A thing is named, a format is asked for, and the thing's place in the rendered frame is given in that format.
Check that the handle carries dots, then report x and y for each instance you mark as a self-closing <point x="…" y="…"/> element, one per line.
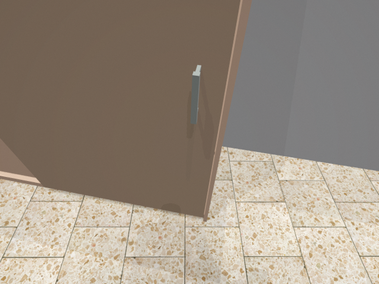
<point x="195" y="94"/>

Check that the wardrobe door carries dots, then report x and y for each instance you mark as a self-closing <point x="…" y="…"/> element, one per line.
<point x="95" y="95"/>
<point x="10" y="163"/>

